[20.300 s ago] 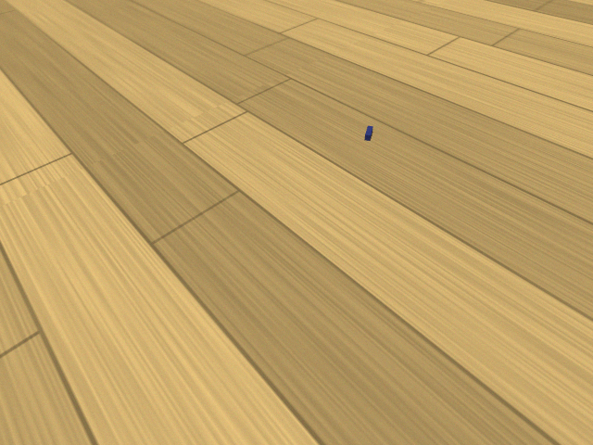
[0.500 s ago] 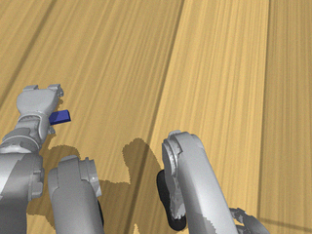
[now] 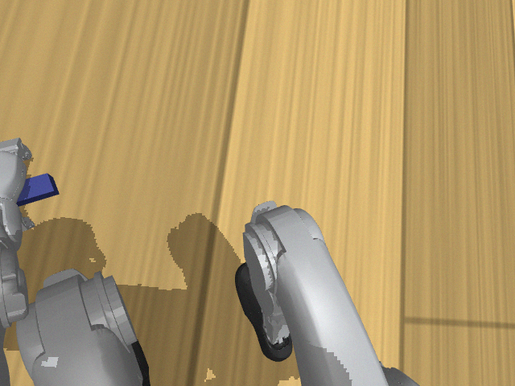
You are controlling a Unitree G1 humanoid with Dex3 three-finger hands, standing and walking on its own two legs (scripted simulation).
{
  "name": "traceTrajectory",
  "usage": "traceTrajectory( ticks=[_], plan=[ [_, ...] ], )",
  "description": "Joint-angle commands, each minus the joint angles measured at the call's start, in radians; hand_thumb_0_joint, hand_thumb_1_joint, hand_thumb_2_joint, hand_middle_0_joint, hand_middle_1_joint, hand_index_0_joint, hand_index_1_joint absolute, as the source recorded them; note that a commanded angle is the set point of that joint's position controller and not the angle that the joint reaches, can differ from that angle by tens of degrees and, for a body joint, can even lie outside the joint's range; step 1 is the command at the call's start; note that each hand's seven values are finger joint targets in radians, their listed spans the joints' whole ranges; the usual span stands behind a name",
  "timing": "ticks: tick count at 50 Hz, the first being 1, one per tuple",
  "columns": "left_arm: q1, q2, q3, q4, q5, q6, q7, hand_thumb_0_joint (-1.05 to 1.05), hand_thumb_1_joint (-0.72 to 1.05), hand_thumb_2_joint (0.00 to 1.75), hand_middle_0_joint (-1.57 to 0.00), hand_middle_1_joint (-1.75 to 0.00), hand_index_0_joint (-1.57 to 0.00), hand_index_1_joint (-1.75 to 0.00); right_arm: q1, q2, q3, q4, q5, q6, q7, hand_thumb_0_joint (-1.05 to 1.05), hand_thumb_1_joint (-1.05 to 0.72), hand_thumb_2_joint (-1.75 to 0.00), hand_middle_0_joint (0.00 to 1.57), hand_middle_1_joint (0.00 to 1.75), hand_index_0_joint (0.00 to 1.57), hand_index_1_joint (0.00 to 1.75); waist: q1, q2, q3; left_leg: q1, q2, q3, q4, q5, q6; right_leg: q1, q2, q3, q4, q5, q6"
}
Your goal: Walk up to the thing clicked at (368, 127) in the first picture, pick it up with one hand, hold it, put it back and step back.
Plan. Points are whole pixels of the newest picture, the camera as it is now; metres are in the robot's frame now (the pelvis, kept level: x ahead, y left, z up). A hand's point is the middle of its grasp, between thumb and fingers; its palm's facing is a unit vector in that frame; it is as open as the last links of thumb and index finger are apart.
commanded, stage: rest palm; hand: left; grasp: from above
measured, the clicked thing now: (21, 193) +0.45 +0.25 -0.28
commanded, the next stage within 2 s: close in 0.56 s
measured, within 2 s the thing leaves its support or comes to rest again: neither
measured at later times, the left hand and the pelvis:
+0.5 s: hand (13, 202) +0.43 +0.25 -0.25, palm faces -0.46 -0.12 -0.88, open 11.6 cm; pelvis -0.01 +0.01 +0.00, yaw -2 degrees
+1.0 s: hand (18, 192) +0.45 +0.24 -0.25, palm faces -0.43 -0.10 -0.90, open 11.1 cm; pelvis -0.01 +0.01 +0.00, yaw -4 degrees
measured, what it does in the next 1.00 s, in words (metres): stands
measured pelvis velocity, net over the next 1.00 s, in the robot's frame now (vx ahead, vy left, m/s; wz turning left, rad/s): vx -0.01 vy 0.01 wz -0.06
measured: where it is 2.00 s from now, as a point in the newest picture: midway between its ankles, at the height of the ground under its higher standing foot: (207, 361)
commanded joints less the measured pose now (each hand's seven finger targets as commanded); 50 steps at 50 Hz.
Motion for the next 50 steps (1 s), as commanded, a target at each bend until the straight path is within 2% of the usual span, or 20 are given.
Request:
traceTrajectory(
  ticks=[1, 2, 3, 5, 8, 9, 11, 14, 15, 18, 23, 26, 27, 31, 33, 34, 36, 38, 44, 50],
  plan=[
    [-0.239, 0.183, -0.003, -0.137, 0.003, -0.043, 0.050, 0.00, -0.14, 0.66, -0.34, -0.75, -0.38, -0.72, 0.197, -0.299, -0.073, 0.002, -0.005, -0.016, 0.003, 0.00, -0.90, -0.90, 0.20, 0.30, 0.20, 0.30, -0.018, 0.408, -0.737, 0.506, 0.011, 0.136, -0.229, 0.288, 0.062, 0.446, 0.032, -0.156, -0.214, 0.333, -0.090],
    [-0.237, 0.211, 0.016, -0.165, 0.004, -0.052, 0.064, 0.00, -0.14, 0.67, -0.34, -0.76, -0.37, -0.73, 0.204, -0.303, -0.074, 0.012, -0.005, -0.013, 0.004, 0.00, -0.90, -0.90, 0.20, 0.30, 0.20, 0.30, -0.010, 0.429, -0.758, 0.502, 0.014, 0.133, -0.233, 0.295, 0.062, 0.467, 0.037, -0.155, -0.213, 0.342, -0.089],
    [-0.211, 0.204, 0.018, -0.153, 0.009, -0.051, 0.075, 0.00, -0.14, 0.68, -0.34, -0.78, -0.37, -0.74, 0.202, -0.300, -0.073, 0.010, -0.004, -0.010, 0.008, 0.00, -0.90, -0.90, 0.20, 0.30, 0.20, 0.30, -0.004, 0.422, -0.763, 0.500, 0.015, 0.137, -0.232, 0.308, 0.062, 0.483, 0.039, -0.150, -0.214, 0.362, -0.087],
    [-0.221, 0.179, -0.001, -0.099, 0.026, -0.048, 0.095, 0.00, -0.13, 0.69, -0.33, -0.78, -0.37, -0.74, 0.206, -0.305, -0.065, 0.016, -0.015, -0.019, 0.020, 0.00, -0.90, -0.90, 0.20, 0.30, 0.20, 0.30, -0.037, 0.395, -0.689, 0.472, 0.014, 0.136, -0.213, 0.301, 0.062, 0.438, 0.038, -0.160, -0.204, 0.359, -0.084],
    [-0.243, 0.199, 0.011, -0.099, 0.035, -0.036, 0.123, 0.00, -0.10, 0.74, -0.37, -0.79, -0.40, -0.76, 0.193, -0.322, -0.078, 0.012, -0.012, -0.026, 0.026, 0.00, -0.90, -0.90, 0.20, 0.30, 0.20, 0.30, -0.041, 0.406, -0.664, 0.474, 0.017, 0.124, -0.221, 0.282, 0.062, 0.417, 0.045, -0.161, -0.209, 0.341, -0.086],
    [-0.235, 0.200, 0.011, -0.094, 0.035, -0.030, 0.133, 0.00, -0.09, 0.74, -0.37, -0.79, -0.41, -0.76, 0.186, -0.325, -0.082, 0.013, -0.008, -0.028, 0.027, 0.00, -0.90, -0.90, 0.20, 0.30, 0.20, 0.30, -0.029, 0.404, -0.668, 0.471, 0.019, 0.120, -0.229, 0.277, 0.060, 0.415, 0.046, -0.163, -0.212, 0.329, -0.090],
    [-0.245, 0.182, -0.003, -0.043, 0.041, -0.016, 0.145, 0.00, -0.08, 0.69, -0.37, -0.78, -0.41, -0.74, 0.182, -0.327, -0.074, 0.012, -0.018, -0.043, 0.037, 0.00, -0.90, -0.90, 0.20, 0.30, 0.20, 0.30, -0.054, 0.410, -0.625, 0.468, 0.017, 0.119, -0.226, 0.260, 0.058, 0.387, 0.045, -0.170, -0.203, 0.313, -0.089],
    [-0.243, 0.201, 0.012, -0.022, 0.041, 0.006, 0.153, 0.00, -0.08, 0.68, -0.37, -0.78, -0.41, -0.74, 0.166, -0.331, -0.079, 0.011, -0.011, -0.050, 0.044, 0.00, -0.90, -0.90, 0.20, 0.30, 0.20, 0.30, -0.045, 0.400, -0.622, 0.452, 0.019, 0.113, -0.235, 0.230, 0.059, 0.378, 0.047, -0.173, -0.209, 0.279, -0.090],
    [-0.262, 0.178, -0.006, -0.010, 0.034, 0.014, 0.150, 0.00, -0.10, 0.65, -0.35, -0.77, -0.39, -0.73, 0.158, -0.340, -0.082, 0.007, -0.015, -0.057, 0.048, 0.00, -0.90, -0.90, 0.20, 0.30, 0.20, 0.30, -0.058, 0.406, -0.603, 0.444, 0.017, 0.112, -0.238, 0.209, 0.059, 0.363, 0.043, -0.174, -0.211, 0.256, -0.090],
    [-0.261, 0.206, 0.011, -0.003, 0.025, 0.029, 0.141, 0.00, -0.12, 0.64, -0.34, -0.77, -0.39, -0.73, 0.163, -0.347, -0.077, -0.001, -0.012, -0.065, 0.051, 0.00, -0.90, -0.90, 0.20, 0.30, 0.20, 0.30, -0.060, 0.391, -0.603, 0.436, 0.019, 0.112, -0.240, 0.190, 0.063, 0.378, 0.047, -0.172, -0.226, 0.242, -0.088],
    [-0.269, 0.186, -0.029, -0.002, 0.001, 0.020, 0.108, 0.00, -0.13, 0.67, -0.34, -0.78, -0.38, -0.74, 0.127, -0.346, -0.059, -0.008, -0.008, -0.091, 0.056, 0.00, -0.90, -0.90, 0.20, 0.30, 0.20, 0.30, -0.070, 0.369, -0.558, 0.423, 0.020, 0.100, -0.233, 0.157, 0.065, 0.364, 0.040, -0.177, -0.222, 0.213, -0.082],
    [-0.292, 0.211, -0.018, -0.044, 0.002, 0.004, 0.107, 0.00, -0.15, 0.66, -0.33, -0.78, -0.37, -0.74, 0.139, -0.356, -0.055, -0.009, -0.005, -0.092, 0.055, 0.00, -0.90, -0.90, 0.20, 0.30, 0.20, 0.30, -0.058, 0.411, -0.627, 0.480, 0.024, 0.090, -0.246, 0.212, 0.056, 0.396, 0.044, -0.186, -0.209, 0.261, -0.086],
    [-0.274, 0.182, -0.037, -0.011, 0.002, 0.001, 0.102, 0.00, -0.15, 0.69, -0.34, -0.78, -0.36, -0.75, 0.131, -0.351, -0.049, -0.013, -0.005, -0.099, 0.059, 0.00, -0.90, -0.90, 0.20, 0.30, 0.20, 0.30, -0.067, 0.409, -0.588, 0.480, 0.023, 0.087, -0.233, 0.208, 0.055, 0.374, 0.035, -0.191, -0.194, 0.260, -0.084],
    [-0.283, 0.171, -0.081, -0.040, 0.007, -0.014, 0.115, 0.00, -0.17, 0.67, -0.32, -0.78, -0.35, -0.75, 0.116, -0.364, -0.038, -0.013, -0.011, -0.108, 0.062, 0.00, -0.90, -0.90, 0.20, 0.30, 0.20, 0.30, -0.077, 0.423, -0.578, 0.490, 0.026, 0.083, -0.231, 0.212, 0.051, 0.385, 0.042, -0.198, -0.203, 0.269, -0.083],
    [-0.273, 0.190, -0.078, -0.045, 0.008, -0.016, 0.133, 0.00, -0.19, 0.72, -0.33, -0.77, -0.35, -0.76, 0.111, -0.366, -0.036, -0.004, -0.009, -0.111, 0.062, 0.00, -0.90, -0.90, 0.20, 0.30, 0.20, 0.30, -0.069, 0.429, -0.583, 0.499, 0.028, 0.083, -0.239, 0.221, 0.048, 0.400, 0.048, -0.196, -0.209, 0.278, -0.086],
    [-0.270, 0.206, -0.064, -0.044, 0.015, -0.016, 0.146, 0.00, -0.12, 0.71, -0.37, -0.77, -0.39, -0.75, 0.124, -0.368, -0.034, -0.004, -0.010, -0.109, 0.061, 0.00, -0.89, -0.90, 0.20, 0.30, 0.20, 0.30, -0.071, 0.438, -0.596, 0.512, 0.029, 0.083, -0.250, 0.238, 0.046, 0.416, 0.053, -0.197, -0.217, 0.293, -0.088],
    [-0.265, 0.157, -0.094, -0.035, 0.006, -0.009, 0.154, 0.00, -0.06, 0.70, -0.41, -0.76, -0.44, -0.74, 0.118, -0.364, -0.029, -0.008, -0.019, -0.121, 0.072, 0.00, -0.89, -0.90, 0.20, 0.30, 0.20, 0.30, -0.087, 0.427, -0.572, 0.500, 0.030, 0.080, -0.235, 0.243, 0.046, 0.408, 0.051, -0.203, -0.210, 0.300, -0.086],
    [-0.265, 0.148, -0.106, -0.020, 0.002, 0.002, 0.162, 0.00, -0.05, 0.71, -0.42, -0.76, -0.44, -0.73, 0.111, -0.364, -0.026, -0.012, -0.012, -0.127, 0.079, 0.00, -0.89, -0.90, 0.20, 0.30, 0.20, 0.30, -0.093, 0.429, -0.558, 0.504, 0.031, 0.074, -0.236, 0.248, 0.042, 0.394, 0.051, -0.203, -0.202, 0.307, -0.087],
    [-0.288, 0.191, -0.094, -0.003, -0.019, 0.041, 0.173, 0.00, -0.06, 0.64, -0.42, -0.70, -0.44, -0.68, 0.128, -0.387, -0.021, -0.016, -0.001, -0.142, 0.086, 0.00, -0.89, -0.90, 0.20, 0.30, 0.20, 0.30, -0.107, 0.409, -0.543, 0.478, 0.036, 0.072, -0.238, 0.230, 0.047, 0.412, 0.054, -0.197, -0.234, 0.298, -0.081],
    [-0.265, 0.237, -0.063, 0.037, -0.036, 0.065, 0.128, 0.00, -0.04, 0.61, -0.46, -0.65, -0.47, -0.64, 0.124, -0.394, -0.005, -0.038, 0.006, -0.150, 0.082, 0.00, -0.90, -0.90, 0.20, 0.30, 0.20, 0.30, -0.099, 0.414, -0.522, 0.462, 0.034, 0.070, -0.249, 0.202, 0.049, 0.405, 0.045, -0.197, -0.231, 0.268, -0.079]
  ],
)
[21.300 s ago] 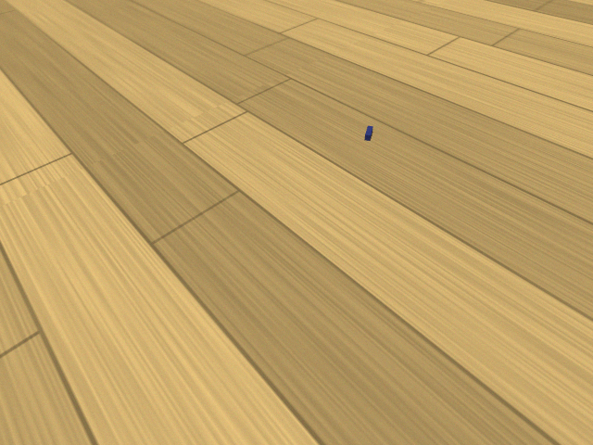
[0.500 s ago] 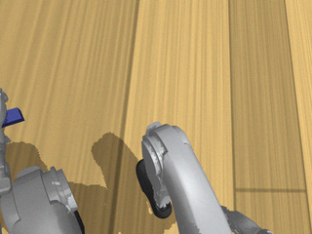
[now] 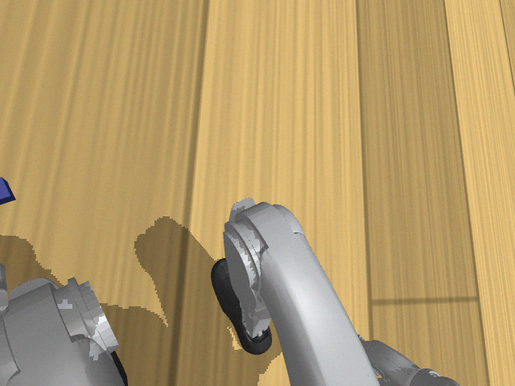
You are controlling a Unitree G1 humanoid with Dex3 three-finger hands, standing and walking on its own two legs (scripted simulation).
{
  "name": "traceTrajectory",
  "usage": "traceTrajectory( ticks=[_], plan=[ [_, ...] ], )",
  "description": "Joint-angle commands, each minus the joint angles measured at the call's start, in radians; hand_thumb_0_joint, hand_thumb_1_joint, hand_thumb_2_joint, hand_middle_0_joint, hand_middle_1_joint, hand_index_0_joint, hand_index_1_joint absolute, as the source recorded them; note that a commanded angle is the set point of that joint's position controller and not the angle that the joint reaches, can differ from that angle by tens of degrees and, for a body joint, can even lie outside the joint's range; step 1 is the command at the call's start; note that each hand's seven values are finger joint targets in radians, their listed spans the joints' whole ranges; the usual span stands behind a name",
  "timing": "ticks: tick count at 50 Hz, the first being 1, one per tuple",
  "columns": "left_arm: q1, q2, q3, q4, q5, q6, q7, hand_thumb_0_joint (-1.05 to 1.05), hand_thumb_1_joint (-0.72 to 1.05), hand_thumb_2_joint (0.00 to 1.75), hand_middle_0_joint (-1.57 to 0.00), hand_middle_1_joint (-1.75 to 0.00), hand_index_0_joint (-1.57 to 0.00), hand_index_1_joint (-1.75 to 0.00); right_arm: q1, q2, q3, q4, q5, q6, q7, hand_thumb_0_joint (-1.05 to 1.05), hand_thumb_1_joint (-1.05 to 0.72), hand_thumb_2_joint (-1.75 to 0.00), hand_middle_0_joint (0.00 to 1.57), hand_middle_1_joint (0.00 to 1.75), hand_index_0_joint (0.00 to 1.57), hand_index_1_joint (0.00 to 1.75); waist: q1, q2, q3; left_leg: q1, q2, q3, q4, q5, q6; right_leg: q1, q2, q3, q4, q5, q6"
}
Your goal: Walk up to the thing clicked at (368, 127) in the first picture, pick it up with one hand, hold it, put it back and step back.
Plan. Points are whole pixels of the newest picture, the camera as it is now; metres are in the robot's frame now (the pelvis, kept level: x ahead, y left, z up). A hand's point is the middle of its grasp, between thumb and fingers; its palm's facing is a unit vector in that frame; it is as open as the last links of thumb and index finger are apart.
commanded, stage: close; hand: left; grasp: from above
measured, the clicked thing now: out of the picture +0.44 +0.27 -0.28
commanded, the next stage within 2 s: settle in 1.72 s
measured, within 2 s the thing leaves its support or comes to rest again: neither
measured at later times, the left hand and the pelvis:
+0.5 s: hand out of the picture +0.43 +0.27 -0.25, palm faces -0.45 -0.13 -0.88, open 9.7 cm; pelvis +0.00 +0.00 +0.01, yaw +0 degrees
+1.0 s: hand out of the picture +0.43 +0.27 -0.25, palm faces -0.44 -0.13 -0.89, open 7.9 cm; pelvis +0.00 +0.00 +0.01, yaw +0 degrees
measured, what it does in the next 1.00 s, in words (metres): stands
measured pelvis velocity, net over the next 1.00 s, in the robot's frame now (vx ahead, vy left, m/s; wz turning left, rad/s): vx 0.00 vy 0.00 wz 0.00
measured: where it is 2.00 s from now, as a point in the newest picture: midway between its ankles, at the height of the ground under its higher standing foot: (188, 362)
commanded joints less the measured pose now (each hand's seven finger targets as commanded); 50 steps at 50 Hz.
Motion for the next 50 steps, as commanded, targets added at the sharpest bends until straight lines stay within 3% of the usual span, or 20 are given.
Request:
traceTrajectory(
  ticks=[1, 5, 7, 8, 10, 12, 15, 17, 19, 21, 26, 28, 29, 34, 36, 38, 41, 45, 47, 50],
  plan=[
    [-0.221, 0.162, 0.001, -0.053, -0.018, 0.013, -0.006, 0.00, -0.03, 0.60, -0.48, -0.64, -0.48, -0.63, 0.190, -0.337, -0.080, 0.002, 0.008, -0.001, -0.007, 0.00, -0.90, -0.90, 0.20, 0.30, 0.20, 0.30, -0.060, 0.447, -0.562, 0.421, 0.026, 0.129, -0.269, 0.176, 0.031, 0.338, 0.023, -0.145, -0.194, 0.231, -0.089],
    [-0.191, 0.184, 0.019, -0.078, -0.026, -0.008, -0.018, 0.00, -0.02, 0.60, -0.50, -0.61, -0.50, -0.62, 0.202, -0.338, -0.082, 0.003, 0.012, 0.009, -0.022, 0.00, -0.90, -0.90, 0.20, 0.30, 0.20, 0.30, -0.032, 0.486, -0.610, 0.451, 0.029, 0.123, -0.295, 0.192, 0.025, 0.372, 0.029, -0.147, -0.196, 0.233, -0.097],
    [-0.202, 0.165, -0.014, -0.085, -0.022, -0.014, -0.029, 0.00, 0.00, 0.57, -0.50, -0.62, -0.51, -0.61, 0.189, -0.337, -0.074, -0.015, 0.006, 0.009, -0.017, 0.00, -0.90, -0.90, 0.20, 0.30, 0.20, 0.30, -0.053, 0.460, -0.595, 0.448, 0.032, 0.118, -0.283, 0.192, 0.028, 0.369, 0.031, -0.152, -0.194, 0.244, -0.092],
    [-0.211, 0.167, -0.007, -0.090, -0.016, -0.017, -0.032, 0.00, 0.02, 0.58, -0.52, -0.61, -0.52, -0.60, 0.204, -0.348, -0.077, -0.022, 0.009, 0.016, -0.017, 0.00, -0.90, -0.90, 0.20, 0.30, 0.20, 0.30, -0.057, 0.445, -0.610, 0.454, 0.031, 0.117, -0.277, 0.225, 0.032, 0.372, 0.032, -0.154, -0.195, 0.271, -0.091],
    [-0.206, 0.187, 0.004, -0.085, -0.025, -0.025, -0.028, 0.00, 0.05, 0.57, -0.54, -0.59, -0.55, -0.58, 0.220, -0.348, -0.074, -0.017, 0.012, 0.024, -0.023, 0.00, -0.90, -0.90, 0.20, 0.30, 0.20, 0.30, -0.056, 0.440, -0.604, 0.441, 0.031, 0.124, -0.279, 0.231, 0.034, 0.390, 0.033, -0.148, -0.207, 0.277, -0.090],
    [-0.173, 0.185, 0.014, -0.080, -0.028, -0.028, -0.019, 0.00, 0.08, 0.56, -0.57, -0.56, -0.57, -0.56, 0.219, -0.341, -0.075, -0.007, 0.012, 0.029, -0.026, 0.00, -0.90, -0.90, 0.20, 0.30, 0.20, 0.30, -0.035, 0.457, -0.599, 0.450, 0.034, 0.119, -0.294, 0.231, 0.026, 0.387, 0.035, -0.150, -0.207, 0.271, -0.093],
    [-0.166, 0.162, -0.006, -0.080, -0.019, -0.034, -0.020, 0.00, 0.07, 0.55, -0.57, -0.54, -0.57, -0.55, 0.206, -0.329, -0.069, -0.015, 0.007, 0.034, -0.028, 0.00, -0.90, -0.90, 0.20, 0.30, 0.20, 0.30, -0.041, 0.462, -0.594, 0.455, 0.034, 0.118, -0.292, 0.227, 0.023, 0.381, 0.036, -0.154, -0.196, 0.274, -0.094],
    [-0.172, 0.180, 0.009, -0.100, -0.015, -0.035, -0.012, 0.00, 0.11, 0.52, -0.59, -0.54, -0.59, -0.54, 0.213, -0.335, -0.077, -0.015, 0.005, 0.040, -0.033, 0.00, -0.90, -0.90, 0.20, 0.30, 0.20, 0.30, -0.031, 0.490, -0.613, 0.468, 0.034, 0.118, -0.304, 0.228, 0.022, 0.379, 0.035, -0.155, -0.198, 0.268, -0.098],
    [-0.178, 0.167, -0.007, -0.094, -0.016, -0.037, -0.018, 0.00, 0.16, 0.54, -0.63, -0.54, -0.63, -0.54, 0.206, -0.330, -0.074, -0.016, 0.004, 0.039, -0.032, 0.00, -0.90, -0.90, 0.20, 0.30, 0.20, 0.30, -0.045, 0.474, -0.580, 0.452, 0.033, 0.125, -0.297, 0.196, 0.024, 0.368, 0.035, -0.153, -0.205, 0.247, -0.096],
    [-0.183, 0.181, 0.003, -0.102, -0.010, -0.037, -0.010, 0.00, 0.20, 0.52, -0.66, -0.52, -0.66, -0.52, 0.207, -0.331, -0.078, -0.017, 0.006, 0.044, -0.036, 0.00, -0.89, -0.90, 0.20, 0.30, 0.20, 0.30, -0.044, 0.472, -0.579, 0.443, 0.033, 0.125, -0.300, 0.187, 0.025, 0.371, 0.035, -0.146, -0.213, 0.239, -0.098],
    [-0.178, 0.169, 0.011, -0.112, -0.018, -0.044, -0.003, 0.00, 0.22, 0.45, -0.67, -0.48, -0.67, -0.47, 0.227, -0.326, -0.078, -0.010, -0.005, 0.047, -0.036, 0.00, -0.89, -0.90, 0.20, 0.30, 0.20, 0.30, -0.044, 0.459, -0.620, 0.462, 0.034, 0.125, -0.296, 0.228, 0.027, 0.400, 0.039, -0.151, -0.220, 0.274, -0.094],
    [-0.192, 0.141, -0.018, -0.109, -0.018, -0.041, -0.010, 0.00, 0.25, 0.45, -0.69, -0.46, -0.70, -0.45, 0.215, -0.325, -0.076, -0.017, -0.002, 0.041, -0.036, 0.00, -0.89, -0.90, 0.20, 0.30, 0.20, 0.30, -0.060, 0.429, -0.586, 0.443, 0.031, 0.127, -0.283, 0.198, 0.031, 0.370, 0.033, -0.152, -0.224, 0.251, -0.090],
    [-0.214, 0.156, -0.014, -0.119, -0.015, -0.044, -0.008, 0.00, 0.26, 0.44, -0.71, -0.44, -0.71, -0.44, 0.223, -0.333, -0.078, -0.011, -0.002, 0.042, -0.037, 0.00, -0.89, -0.90, 0.20, 0.30, 0.20, 0.30, -0.064, 0.455, -0.585, 0.450, 0.031, 0.123, -0.295, 0.200, 0.029, 0.367, 0.033, -0.154, -0.224, 0.247, -0.093],
    [-0.172, 0.157, -0.007, -0.103, -0.015, -0.041, -0.010, 0.00, 0.30, 0.35, -0.73, -0.38, -0.74, -0.37, 0.209, -0.330, -0.081, -0.007, -0.001, 0.047, -0.044, 0.00, -0.89, -0.90, 0.20, 0.30, 0.20, 0.30, -0.038, 0.479, -0.591, 0.467, 0.034, 0.114, -0.317, 0.198, 0.019, 0.362, 0.032, -0.156, -0.212, 0.237, -0.099],
    [-0.181, 0.154, -0.022, -0.093, -0.019, -0.039, -0.019, 0.00, 0.31, 0.34, -0.74, -0.37, -0.75, -0.36, 0.204, -0.323, -0.069, -0.017, -0.003, 0.042, -0.041, 0.00, -0.89, -0.90, 0.20, 0.30, 0.20, 0.30, -0.055, 0.458, -0.578, 0.458, 0.032, 0.122, -0.295, 0.196, 0.025, 0.373, 0.030, -0.153, -0.214, 0.250, -0.093],
    [-0.169, 0.167, -0.012, -0.111, -0.022, -0.035, -0.019, 0.00, 0.33, 0.34, -0.77, -0.34, -0.77, -0.35, 0.207, -0.331, -0.079, -0.015, 0.003, 0.046, -0.046, 0.00, -0.89, -0.90, 0.20, 0.30, 0.20, 0.30, -0.039, 0.458, -0.599, 0.451, 0.031, 0.127, -0.307, 0.188, 0.026, 0.388, 0.036, -0.145, -0.231, 0.238, -0.096],
    [-0.176, 0.158, -0.019, -0.109, -0.026, -0.034, -0.020, 0.00, 0.37, 0.31, -0.80, -0.31, -0.80, -0.31, 0.205, -0.328, -0.078, -0.013, 0.003, 0.044, -0.045, 0.00, -0.89, -0.90, 0.20, 0.30, 0.20, 0.30, -0.039, 0.461, -0.586, 0.455, 0.034, 0.118, -0.309, 0.186, 0.024, 0.366, 0.029, -0.150, -0.222, 0.235, -0.095],
    [-0.144, 0.171, 0.015, -0.113, -0.034, -0.032, -0.016, 0.00, 0.41, 0.27, -0.85, -0.25, -0.84, -0.26, 0.228, -0.326, -0.081, -0.015, 0.004, 0.055, -0.047, 0.00, -0.89, -0.90, 0.20, 0.30, 0.20, 0.30, -0.020, 0.456, -0.626, 0.448, 0.031, 0.127, -0.309, 0.227, 0.027, 0.401, 0.034, -0.146, -0.226, 0.264, -0.097],
    [-0.155, 0.140, -0.015, -0.114, -0.031, -0.032, -0.027, 0.00, 0.42, 0.30, -0.87, -0.24, -0.85, -0.25, 0.219, -0.317, -0.076, -0.020, 0.004, 0.052, -0.045, 0.00, -0.89, -0.90, 0.20, 0.30, 0.20, 0.30, -0.038, 0.455, -0.602, 0.459, 0.032, 0.123, -0.304, 0.222, 0.025, 0.375, 0.030, -0.153, -0.215, 0.264, -0.094],
    [-0.167, 0.157, -0.008, -0.118, -0.027, -0.035, -0.032, 0.00, 0.48, 0.26, -0.91, -0.22, -0.90, -0.23, 0.222, -0.324, -0.084, -0.025, 0.004, 0.055, -0.046, 0.00, -0.89, -0.90, 0.20, 0.30, 0.20, 0.30, -0.040, 0.463, -0.594, 0.463, 0.032, 0.121, -0.311, 0.203, 0.025, 0.365, 0.030, -0.152, -0.220, 0.248, -0.096]
  ],
)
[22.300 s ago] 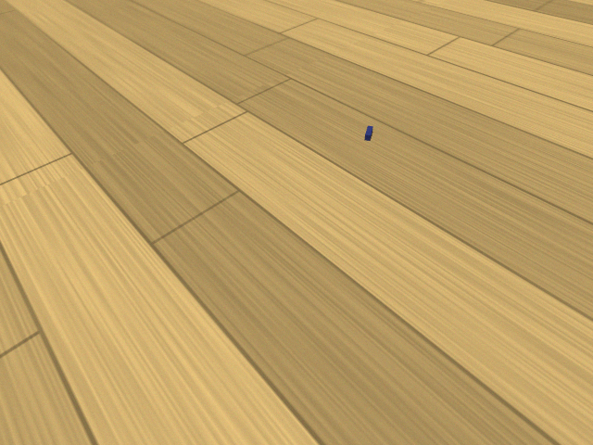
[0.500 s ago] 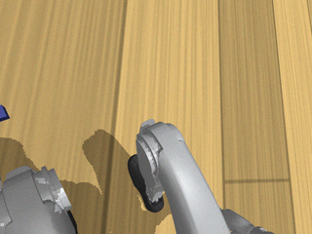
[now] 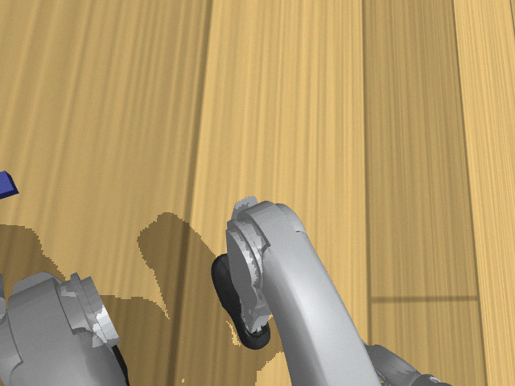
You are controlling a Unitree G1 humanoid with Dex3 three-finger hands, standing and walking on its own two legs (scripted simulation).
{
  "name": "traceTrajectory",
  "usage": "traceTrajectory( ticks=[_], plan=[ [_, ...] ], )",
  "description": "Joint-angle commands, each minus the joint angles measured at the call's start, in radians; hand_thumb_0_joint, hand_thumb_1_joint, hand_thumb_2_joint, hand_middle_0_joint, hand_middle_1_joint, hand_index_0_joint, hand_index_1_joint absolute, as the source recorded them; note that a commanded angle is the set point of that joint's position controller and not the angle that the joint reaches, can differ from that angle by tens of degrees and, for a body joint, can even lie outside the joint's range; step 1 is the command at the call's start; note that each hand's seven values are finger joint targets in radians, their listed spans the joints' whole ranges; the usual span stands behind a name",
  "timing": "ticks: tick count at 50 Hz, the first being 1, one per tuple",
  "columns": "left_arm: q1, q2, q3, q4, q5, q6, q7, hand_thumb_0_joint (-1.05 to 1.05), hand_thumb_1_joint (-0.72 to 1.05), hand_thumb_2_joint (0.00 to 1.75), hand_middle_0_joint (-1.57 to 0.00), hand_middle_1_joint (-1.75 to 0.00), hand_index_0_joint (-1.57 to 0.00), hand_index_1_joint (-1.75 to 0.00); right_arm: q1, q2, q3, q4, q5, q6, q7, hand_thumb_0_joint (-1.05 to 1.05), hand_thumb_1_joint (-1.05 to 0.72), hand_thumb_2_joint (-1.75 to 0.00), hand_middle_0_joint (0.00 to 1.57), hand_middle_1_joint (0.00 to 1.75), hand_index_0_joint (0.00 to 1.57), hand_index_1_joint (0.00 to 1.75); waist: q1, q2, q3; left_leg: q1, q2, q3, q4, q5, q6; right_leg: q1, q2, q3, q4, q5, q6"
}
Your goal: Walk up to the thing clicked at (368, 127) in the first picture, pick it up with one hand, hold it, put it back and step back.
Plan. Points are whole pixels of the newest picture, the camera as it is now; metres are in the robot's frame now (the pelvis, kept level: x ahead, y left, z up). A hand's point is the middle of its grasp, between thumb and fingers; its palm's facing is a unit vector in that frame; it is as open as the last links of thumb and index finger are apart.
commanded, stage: close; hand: left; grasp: from above
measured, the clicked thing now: out of the picture +0.45 +0.27 -0.29
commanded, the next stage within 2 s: settle in 0.72 s
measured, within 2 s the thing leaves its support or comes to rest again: leaves its support in 1.12 s
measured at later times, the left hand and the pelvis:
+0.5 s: hand out of the picture +0.43 +0.27 -0.26, palm faces -0.45 -0.13 -0.89, open 6.4 cm; pelvis +0.00 +0.00 +0.00, yaw +0 degrees
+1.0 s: hand out of the picture +0.43 +0.27 -0.26, palm faces -0.44 -0.13 -0.89, open 6.3 cm; pelvis +0.00 +0.00 +0.00, yaw +0 degrees
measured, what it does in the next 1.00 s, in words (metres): stands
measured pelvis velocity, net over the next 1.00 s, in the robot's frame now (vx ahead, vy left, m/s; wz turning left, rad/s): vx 0.00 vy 0.00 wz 0.00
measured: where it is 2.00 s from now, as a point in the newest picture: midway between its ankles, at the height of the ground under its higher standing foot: (187, 356)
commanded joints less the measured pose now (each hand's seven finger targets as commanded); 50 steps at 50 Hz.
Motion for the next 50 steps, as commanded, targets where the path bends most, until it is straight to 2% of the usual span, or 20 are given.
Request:
traceTrajectory(
  ticks=[1, 6, 7, 8, 10, 13, 16, 19, 20, 21, 26, 28, 30, 33, 36, 38, 41, 42, 47, 50],
  plan=[
    [-0.179, 0.153, 0.013, -0.044, -0.004, -0.001, 0.010, 0.00, 0.49, 0.26, -0.92, -0.19, -0.91, -0.21, 0.192, -0.332, -0.106, 0.012, 0.004, 0.004, -0.010, 0.00, -0.89, -0.90, 0.20, 0.30, 0.20, 0.30, -0.042, 0.452, -0.614, 0.438, 0.027, 0.124, -0.281, 0.205, 0.030, 0.373, 0.036, -0.140, -0.194, 0.244, -0.092],
    [-0.191, 0.146, 0.009, -0.031, 0.005, -0.006, 0.012, 0.00, 0.55, 0.21, -0.98, -0.15, -0.96, -0.17, 0.198, -0.315, -0.094, 0.009, -0.002, 0.010, -0.011, 0.00, -0.90, -0.90, 0.20, 0.30, 0.20, 0.30, -0.054, 0.443, -0.607, 0.430, 0.024, 0.128, -0.274, 0.208, 0.034, 0.368, 0.036, -0.142, -0.191, 0.248, -0.091],
    [-0.187, 0.144, 0.003, -0.034, 0.004, -0.005, 0.008, 0.00, 0.56, 0.23, -0.99, -0.15, -0.97, -0.17, 0.190, -0.319, -0.097, 0.009, 0.002, 0.009, -0.012, 0.00, -0.89, -0.90, 0.20, 0.30, 0.20, 0.30, -0.051, 0.442, -0.592, 0.427, 0.025, 0.128, -0.278, 0.190, 0.032, 0.361, 0.033, -0.140, -0.191, 0.232, -0.092],
    [-0.183, 0.163, 0.027, -0.050, 0.004, -0.009, 0.016, 0.00, 0.58, 0.20, -1.00, -0.13, -0.99, -0.15, 0.197, -0.325, -0.102, 0.017, 0.002, 0.011, -0.014, 0.00, -0.89, -0.90, 0.20, 0.30, 0.20, 0.30, -0.034, 0.471, -0.609, 0.435, 0.024, 0.122, -0.295, 0.196, 0.028, 0.352, 0.034, -0.145, -0.187, 0.226, -0.097],
    [-0.195, 0.132, 0.002, -0.046, 0.000, -0.006, 0.009, 0.00, 0.61, 0.21, -1.04, -0.10, -1.01, -0.13, 0.181, -0.317, -0.100, 0.007, -0.002, 0.009, -0.012, 0.00, -0.89, -0.90, 0.20, 0.30, 0.20, 0.30, -0.053, 0.438, -0.589, 0.425, 0.026, 0.123, -0.278, 0.172, 0.032, 0.346, 0.032, -0.143, -0.189, 0.215, -0.091],
    [-0.212, 0.150, 0.011, -0.052, 0.010, -0.009, 0.013, 0.00, 0.66, 0.19, -1.07, -0.09, -1.05, -0.11, 0.199, -0.319, -0.097, 0.011, -0.006, 0.011, -0.012, 0.00, -0.89, -0.90, 0.20, 0.30, 0.20, 0.30, -0.057, 0.454, -0.617, 0.441, 0.024, 0.129, -0.273, 0.207, 0.033, 0.367, 0.035, -0.139, -0.191, 0.244, -0.092],
    [-0.209, 0.150, 0.015, -0.044, 0.010, -0.010, 0.020, 0.00, 0.68, 0.15, -1.09, -0.05, -1.07, -0.07, 0.209, -0.324, -0.101, 0.011, -0.006, 0.016, -0.016, 0.00, -0.89, -0.90, 0.20, 0.30, 0.20, 0.30, -0.061, 0.432, -0.606, 0.418, 0.023, 0.129, -0.276, 0.185, 0.037, 0.367, 0.036, -0.137, -0.206, 0.224, -0.091],
    [-0.211, 0.132, -0.004, -0.064, 0.009, -0.011, 0.017, 0.00, 0.69, 0.13, -1.10, -0.04, -1.08, -0.06, 0.177, -0.316, -0.102, 0.016, -0.004, 0.013, -0.020, 0.00, -0.89, -0.90, 0.20, 0.30, 0.20, 0.30, -0.049, 0.447, -0.590, 0.426, 0.025, 0.118, -0.289, 0.155, 0.030, 0.328, 0.030, -0.144, -0.194, 0.196, -0.093],
    [-0.208, 0.124, -0.008, -0.044, 0.008, -0.009, 0.013, 0.00, 0.70, 0.15, -1.12, -0.02, -1.09, -0.05, 0.182, -0.316, -0.101, 0.013, -0.004, 0.010, -0.019, 0.00, -0.89, -0.90, 0.20, 0.30, 0.20, 0.30, -0.060, 0.448, -0.581, 0.437, 0.025, 0.117, -0.292, 0.158, 0.028, 0.330, 0.028, -0.143, -0.187, 0.201, -0.095],
    [-0.196, 0.148, 0.010, -0.053, 0.015, -0.012, 0.019, 0.00, 0.72, 0.13, -1.16, -0.09, -1.16, -0.10, 0.185, -0.326, -0.105, 0.012, -0.006, 0.013, -0.022, 0.00, -0.91, -0.90, 0.20, 0.30, 0.20, 0.30, -0.045, 0.458, -0.606, 0.439, 0.025, 0.116, -0.297, 0.162, 0.029, 0.337, 0.033, -0.147, -0.192, 0.200, -0.096],
    [-0.187, 0.114, -0.013, -0.028, 0.016, -0.012, 0.022, 0.00, 0.67, 0.05, -1.07, -0.02, -1.07, -0.03, 0.184, -0.315, -0.099, 0.012, -0.009, 0.014, -0.019, 0.00, -0.89, -0.90, 0.20, 0.30, 0.20, 0.30, -0.058, 0.437, -0.588, 0.424, 0.023, 0.124, -0.283, 0.174, 0.031, 0.342, 0.033, -0.141, -0.199, 0.219, -0.091],
    [-0.172, 0.113, -0.011, -0.034, 0.012, -0.009, 0.026, 0.00, 0.66, 0.07, -1.08, -0.01, -1.07, -0.03, 0.178, -0.316, -0.098, 0.014, -0.010, 0.014, -0.021, 0.00, -0.89, -0.90, 0.20, 0.30, 0.20, 0.30, -0.050, 0.425, -0.601, 0.427, 0.023, 0.128, -0.278, 0.189, 0.032, 0.356, 0.038, -0.140, -0.204, 0.232, -0.090],
    [-0.204, 0.107, -0.021, -0.026, 0.007, -0.012, 0.022, 0.00, 0.69, 0.08, -1.11, 0.00, -1.09, -0.02, 0.188, -0.318, -0.093, 0.008, -0.013, 0.008, -0.015, 0.00, -0.89, -0.90, 0.20, 0.30, 0.20, 0.30, -0.070, 0.425, -0.576, 0.423, 0.023, 0.123, -0.273, 0.180, 0.033, 0.341, 0.032, -0.146, -0.196, 0.230, -0.088],
    [-0.198, 0.110, -0.025, -0.033, 0.004, -0.008, 0.023, 0.00, 0.71, 0.09, -1.15, 0.00, -1.12, 0.00, 0.181, -0.324, -0.098, 0.012, -0.008, 0.007, -0.016, 0.00, -0.89, -0.90, 0.20, 0.30, 0.20, 0.30, -0.064, 0.423, -0.581, 0.424, 0.025, 0.120, -0.281, 0.174, 0.031, 0.349, 0.034, -0.141, -0.201, 0.220, -0.091],
    [-0.223, 0.107, -0.032, -0.029, 0.002, -0.009, 0.016, 0.00, 0.73, 0.08, -1.17, 0.00, -1.14, 0.00, 0.192, -0.330, -0.092, 0.003, -0.012, -0.002, -0.010, 0.00, -0.89, -0.90, 0.20, 0.30, 0.20, 0.30, -0.080, 0.424, -0.561, 0.429, 0.022, 0.115, -0.280, 0.170, 0.032, 0.332, 0.027, -0.150, -0.196, 0.219, -0.088],
    [-0.202, 0.130, -0.017, -0.025, -0.003, -0.009, 0.018, 0.00, 0.73, 0.08, -1.18, 0.00, -1.15, 0.00, 0.190, -0.335, -0.091, 0.002, -0.009, 0.000, -0.014, 0.00, -0.90, -0.90, 0.20, 0.30, 0.20, 0.30, -0.068, 0.413, -0.578, 0.429, 0.023, 0.121, -0.281, 0.171, 0.034, 0.360, 0.034, -0.143, -0.210, 0.219, -0.087],
    [-0.192, 0.121, -0.015, -0.021, -0.008, -0.007, 0.022, 0.00, 0.73, 0.10, -1.19, 0.00, -1.15, 0.00, 0.198, -0.327, -0.089, 0.007, -0.010, 0.002, -0.015, 0.00, -0.90, -0.90, 0.20, 0.30, 0.20, 0.30, -0.061, 0.425, -0.599, 0.432, 0.024, 0.125, -0.284, 0.183, 0.032, 0.388, 0.038, -0.136, -0.211, 0.234, -0.089],
    [-0.190, 0.097, -0.028, -0.022, -0.008, -0.006, 0.017, 0.00, 0.76, 0.13, -1.23, -0.03, -1.21, -0.06, 0.196, -0.316, -0.089, 0.001, -0.009, -0.001, -0.011, 0.00, -0.91, -0.90, 0.20, 0.30, 0.20, 0.30, -0.063, 0.423, -0.594, 0.435, 0.022, 0.127, -0.278, 0.193, 0.032, 0.371, 0.037, -0.141, -0.207, 0.243, -0.088],
    [-0.209, 0.123, -0.017, -0.051, -0.021, 0.002, 0.007, 0.00, 0.90, 0.19, -1.35, -0.04, -1.32, -0.07, 0.193, -0.322, -0.092, 0.011, -0.003, -0.003, -0.011, 0.00, -0.91, -0.90, 0.20, 0.30, 0.20, 0.30, -0.057, 0.457, -0.614, 0.454, 0.024, 0.124, -0.282, 0.200, 0.028, 0.370, 0.030, -0.141, -0.196, 0.249, -0.089],
    [-0.208, 0.144, 0.011, -0.099, -0.023, 0.004, 0.010, 0.00, 0.91, 0.20, -1.36, -0.03, -1.33, -0.07, 0.208, -0.318, -0.103, 0.017, -0.003, 0.004, -0.011, 0.00, -0.91, -0.90, 0.20, 0.30, 0.20, 0.30, -0.027, 0.501, -0.656, 0.462, 0.022, 0.132, -0.298, 0.202, 0.027, 0.391, 0.032, -0.135, -0.205, 0.243, -0.094]
  ],
)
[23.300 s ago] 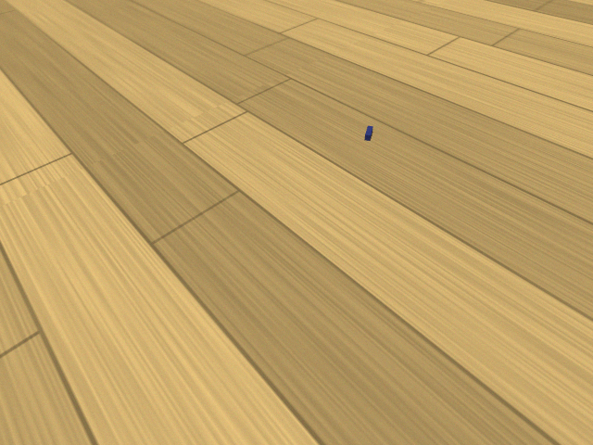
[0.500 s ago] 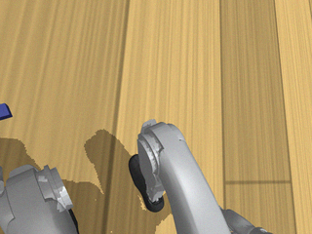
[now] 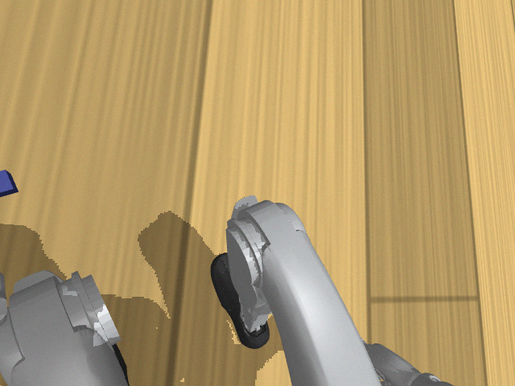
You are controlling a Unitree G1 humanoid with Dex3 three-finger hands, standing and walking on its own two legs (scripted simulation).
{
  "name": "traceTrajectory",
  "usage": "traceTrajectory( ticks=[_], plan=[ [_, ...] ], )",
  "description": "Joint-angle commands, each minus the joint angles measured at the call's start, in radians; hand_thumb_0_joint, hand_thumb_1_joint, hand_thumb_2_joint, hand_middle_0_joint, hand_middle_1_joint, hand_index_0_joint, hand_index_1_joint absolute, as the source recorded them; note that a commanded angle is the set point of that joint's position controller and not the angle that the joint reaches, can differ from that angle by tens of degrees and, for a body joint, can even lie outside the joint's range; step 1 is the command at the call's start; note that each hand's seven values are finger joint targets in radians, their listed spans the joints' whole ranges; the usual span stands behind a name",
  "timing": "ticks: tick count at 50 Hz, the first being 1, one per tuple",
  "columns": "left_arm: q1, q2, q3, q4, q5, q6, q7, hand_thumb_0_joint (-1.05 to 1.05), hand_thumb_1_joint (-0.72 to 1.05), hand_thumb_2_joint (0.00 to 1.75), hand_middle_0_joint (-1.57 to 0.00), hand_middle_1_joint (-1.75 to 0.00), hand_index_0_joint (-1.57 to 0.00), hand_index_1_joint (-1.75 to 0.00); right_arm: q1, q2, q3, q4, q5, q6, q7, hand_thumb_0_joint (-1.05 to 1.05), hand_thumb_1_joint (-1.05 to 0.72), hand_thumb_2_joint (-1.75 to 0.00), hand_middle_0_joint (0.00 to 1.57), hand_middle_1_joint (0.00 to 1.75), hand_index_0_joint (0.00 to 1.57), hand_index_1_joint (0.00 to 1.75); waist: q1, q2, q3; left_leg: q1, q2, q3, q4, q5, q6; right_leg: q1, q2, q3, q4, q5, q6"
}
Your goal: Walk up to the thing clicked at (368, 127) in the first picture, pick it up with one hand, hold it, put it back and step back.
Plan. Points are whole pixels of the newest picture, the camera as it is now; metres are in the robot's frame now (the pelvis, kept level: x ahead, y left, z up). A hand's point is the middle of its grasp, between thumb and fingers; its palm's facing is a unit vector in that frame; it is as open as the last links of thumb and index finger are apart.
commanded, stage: settle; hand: left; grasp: from above
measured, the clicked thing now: out of the picture +0.45 +0.27 -0.30
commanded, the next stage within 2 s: lift in 0.70 s
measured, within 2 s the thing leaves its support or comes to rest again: leaves its support in 0.12 s
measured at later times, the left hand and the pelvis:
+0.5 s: hand out of the picture +0.43 +0.28 -0.17, palm faces -0.42 -0.10 -0.90, open 6.2 cm; pelvis +0.01 +0.00 +0.02, yaw +4 degrees
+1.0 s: hand out of the picture +0.43 +0.28 -0.11, palm faces -0.43 -0.11 -0.90, open 6.2 cm; pelvis +0.00 -0.01 +0.04, yaw +8 degrees
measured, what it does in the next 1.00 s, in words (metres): stands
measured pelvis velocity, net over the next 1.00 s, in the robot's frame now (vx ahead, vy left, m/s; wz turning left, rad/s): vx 0.00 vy -0.01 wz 0.13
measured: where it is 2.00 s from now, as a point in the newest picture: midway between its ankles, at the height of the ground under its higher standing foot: (187, 356)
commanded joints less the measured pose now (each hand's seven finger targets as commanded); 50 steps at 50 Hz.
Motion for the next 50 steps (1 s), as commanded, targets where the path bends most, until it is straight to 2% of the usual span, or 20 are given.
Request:
traceTrajectory(
  ticks=[1, 2, 4, 8, 9, 11, 12, 13, 16, 18, 21, 24, 26, 28, 30, 38, 40, 41, 42, 50],
  plan=[
    [-0.222, 0.134, 0.018, -0.100, -0.008, 0.000, 0.013, 0.00, 0.92, 0.20, -1.37, -0.02, -1.34, -0.06, 0.200, -0.309, -0.108, 0.025, 0.005, 0.003, -0.003, 0.00, -0.91, -0.90, 0.20, 0.30, 0.20, 0.30, -0.030, 0.501, -0.654, 0.453, 0.024, 0.128, -0.289, 0.187, 0.031, 0.363, 0.030, -0.136, -0.187, 0.233, -0.096],
    [-0.206, 0.141, 0.023, -0.101, -0.009, 0.004, 0.009, 0.00, 0.92, 0.21, -1.38, -0.02, -1.34, -0.07, 0.200, -0.301, -0.106, 0.028, 0.006, 0.005, -0.003, 0.00, -0.91, -0.90, 0.20, 0.30, 0.20, 0.30, -0.029, 0.507, -0.662, 0.456, 0.024, 0.136, -0.292, 0.185, 0.031, 0.385, 0.034, -0.128, -0.191, 0.233, -0.096],
    [-0.249, 0.186, 0.072, -0.238, -0.003, 0.002, 0.017, 0.00, 0.95, 0.23, -1.39, -0.04, -1.35, -0.08, 0.214, -0.307, -0.132, 0.032, 0.013, 0.013, -0.004, 0.00, -0.91, -0.90, 0.20, 0.30, 0.20, 0.30, 0.002, 0.599, -0.786, 0.543, 0.025, 0.135, -0.305, 0.252, 0.021, 0.397, 0.033, -0.127, -0.177, 0.284, -0.106],
    [-0.230, 0.087, 0.029, -0.255, 0.004, 0.015, 0.003, 0.00, 0.96, 0.22, -1.40, -0.03, -1.36, -0.07, 0.207, -0.299, -0.173, 0.041, 0.028, 0.017, 0.006, 0.00, -0.91, -0.90, 0.20, 0.30, 0.20, 0.30, -0.021, 0.579, -0.739, 0.502, 0.020, 0.162, -0.284, 0.244, 0.027, 0.343, 0.032, -0.120, -0.188, 0.283, -0.106],
    [-0.227, 0.119, 0.054, -0.258, 0.009, 0.021, -0.004, 0.00, 0.96, 0.20, -1.37, -0.03, -1.35, -0.06, 0.221, -0.300, -0.181, 0.050, 0.032, 0.022, 0.007, 0.00, -0.91, -0.90, 0.20, 0.30, 0.20, 0.30, -0.017, 0.559, -0.743, 0.490, 0.019, 0.166, -0.284, 0.248, 0.031, 0.348, 0.032, -0.116, -0.191, 0.285, -0.106],
    [-0.196, 0.136, 0.108, -0.398, -0.009, 0.035, -0.010, 0.00, 0.93, 0.19, -1.34, -0.05, -1.32, -0.06, 0.260, -0.284, -0.216, 0.063, 0.056, 0.045, 0.005, 0.00, -0.90, -0.90, 0.20, 0.30, 0.20, 0.30, 0.048, 0.614, -0.887, 0.545, 0.019, 0.177, -0.308, 0.313, 0.030, 0.404, 0.029, -0.092, -0.203, 0.331, -0.112],
    [-0.227, -0.005, 0.016, -0.429, -0.036, 0.040, -0.029, 0.00, 0.94, 0.19, -1.35, -0.04, -1.33, -0.06, 0.217, -0.260, -0.214, 0.037, 0.071, 0.043, 0.010, 0.00, -0.91, -0.90, 0.20, 0.30, 0.20, 0.30, 0.042, 0.605, -0.867, 0.531, 0.016, 0.176, -0.307, 0.287, 0.030, 0.340, 0.024, -0.097, -0.200, 0.302, -0.118],
    [-0.211, -0.011, 0.007, -0.374, -0.040, 0.050, -0.038, 0.00, 0.93, 0.19, -1.34, -0.03, -1.32, -0.06, 0.214, -0.261, -0.218, 0.053, 0.072, 0.045, 0.013, 0.00, -0.90, -0.90, 0.20, 0.30, 0.20, 0.30, 0.030, 0.579, -0.831, 0.523, 0.016, 0.173, -0.332, 0.248, 0.031, 0.324, 0.026, -0.099, -0.209, 0.268, -0.117],
    [-0.156, 0.020, 0.036, -0.369, -0.034, 0.080, -0.075, 0.00, 0.84, 0.10, -1.27, 0.00, -1.25, -0.01, 0.236, -0.276, -0.255, 0.054, 0.101, 0.073, -0.002, 0.00, -0.90, -0.90, 0.20, 0.30, 0.20, 0.30, 0.070, 0.524, -0.831, 0.470, 0.010, 0.180, -0.354, 0.220, 0.039, 0.295, 0.023, -0.088, -0.216, 0.232, -0.117],
    [-0.176, -0.031, 0.012, -0.404, -0.046, 0.099, -0.110, 0.00, 0.85, 0.10, -1.27, 0.00, -1.25, -0.01, 0.237, -0.257, -0.271, 0.052, 0.116, 0.094, -0.008, 0.00, -0.90, -0.90, 0.20, 0.30, 0.20, 0.30, 0.083, 0.513, -0.885, 0.475, 0.007, 0.189, -0.363, 0.236, 0.043, 0.305, 0.020, -0.076, -0.221, 0.246, -0.116],
    [-0.170, -0.085, -0.027, -0.359, -0.053, 0.112, -0.161, 0.00, 0.80, 0.10, -1.24, 0.00, -1.22, -0.02, 0.239, -0.235, -0.276, 0.050, 0.126, 0.118, -0.022, 0.00, -0.90, -0.90, 0.20, 0.30, 0.20, 0.30, 0.071, 0.394, -0.812, 0.390, 0.000, 0.203, -0.351, 0.195, 0.062, 0.315, 0.025, -0.050, -0.250, 0.204, -0.111],
    [-0.236, -0.074, -0.015, -0.452, -0.072, 0.098, -0.212, 0.00, 0.79, 0.11, -1.24, 0.00, -1.21, -0.02, 0.253, -0.224, -0.286, 0.047, 0.132, 0.136, -0.040, 0.00, -0.90, -0.90, 0.20, 0.30, 0.20, 0.30, 0.095, 0.387, -0.876, 0.404, -0.006, 0.213, -0.358, 0.211, 0.065, 0.356, 0.015, -0.034, -0.266, 0.205, -0.108],
    [-0.243, -0.105, -0.042, -0.429, -0.078, 0.085, -0.243, 0.00, 0.79, 0.11, -1.25, 0.00, -1.22, -0.03, 0.243, -0.212, -0.291, 0.041, 0.140, 0.152, -0.056, 0.00, -0.91, -0.91, 0.20, 0.30, 0.20, 0.30, 0.085, 0.343, -0.840, 0.376, -0.008, 0.215, -0.364, 0.168, 0.068, 0.358, 0.017, -0.017, -0.283, 0.147, -0.113],
    [-0.261, -0.060, -0.023, -0.467, -0.055, 0.068, -0.266, 0.00, 0.81, 0.10, -1.25, 0.00, -1.22, -0.02, 0.246, -0.222, -0.298, 0.040, 0.143, 0.161, -0.076, 0.00, -0.90, -0.90, 0.20, 0.30, 0.20, 0.30, 0.102, 0.356, -0.866, 0.403, -0.014, 0.212, -0.371, 0.157, 0.062, 0.327, 0.009, -0.024, -0.282, 0.126, -0.119],
    [-0.277, -0.071, -0.030, -0.493, -0.041, 0.052, -0.281, 0.00, 0.83, 0.09, -1.27, -0.01, -1.25, -0.03, 0.242, -0.212, -0.302, 0.032, 0.146, 0.174, -0.092, 0.00, -0.91, -0.90, 0.20, 0.30, 0.20, 0.30, 0.108, 0.372, -0.868, 0.430, -0.021, 0.216, -0.383, 0.146, 0.058, 0.316, 0.002, -0.022, -0.281, 0.114, -0.122],
    [-0.291, -0.064, -0.019, -0.520, -0.008, 0.040, -0.278, 0.00, 0.90, 0.14, -1.31, -0.01, -1.29, -0.03, 0.247, -0.185, -0.311, 0.029, 0.156, 0.212, -0.150, 0.00, -0.90, -0.90, 0.20, 0.30, 0.20, 0.30, 0.139, 0.390, -0.937, 0.473, -0.026, 0.247, -0.409, 0.180, 0.058, 0.329, -0.006, -0.003, -0.299, 0.139, -0.124],
    [-0.295, -0.089, -0.034, -0.505, -0.005, 0.043, -0.279, 0.00, 0.90, 0.12, -1.31, -0.07, -1.31, -0.07, 0.252, -0.177, -0.315, 0.030, 0.158, 0.220, -0.161, 0.00, -0.92, -0.91, 0.20, 0.30, 0.20, 0.30, 0.126, 0.363, -0.929, 0.469, -0.023, 0.248, -0.412, 0.176, 0.061, 0.330, -0.004, -0.001, -0.310, 0.134, -0.123],
    [-0.280, -0.089, -0.033, -0.503, -0.005, 0.048, -0.280, 0.00, 0.89, 0.13, -1.24, -0.03, -1.25, -0.02, 0.255, -0.174, -0.316, 0.032, 0.159, 0.222, -0.167, 0.00, -0.88, -0.89, 0.20, 0.30, 0.20, 0.30, 0.137, 0.360, -0.931, 0.462, -0.026, 0.253, -0.420, 0.173, 0.062, 0.339, -0.006, 0.003, -0.317, 0.131, -0.122],
    [-0.271, -0.071, -0.016, -0.517, -0.012, 0.055, -0.281, 0.00, 0.89, 0.12, -1.30, -0.08, -1.29, -0.08, 0.261, -0.177, -0.319, 0.031, 0.163, 0.223, -0.170, 0.00, -0.92, -0.91, 0.20, 0.30, 0.20, 0.30, 0.151, 0.376, -0.953, 0.490, -0.027, 0.257, -0.432, 0.193, 0.061, 0.349, -0.012, 0.000, -0.315, 0.159, -0.121],
    [-0.232, -0.082, -0.017, -0.617, -0.077, 0.107, -0.363, 0.00, 0.87, 0.15, -1.26, -0.07, -1.26, -0.07, 0.277, -0.165, -0.341, 0.017, 0.192, 0.256, -0.197, 0.00, -0.91, -0.91, 0.20, 0.30, 0.20, 0.30, 0.190, 0.380, -1.041, 0.577, -0.025, 0.266, -0.486, 0.251, 0.062, 0.422, -0.020, 0.010, -0.350, 0.216, -0.124]
  ],
)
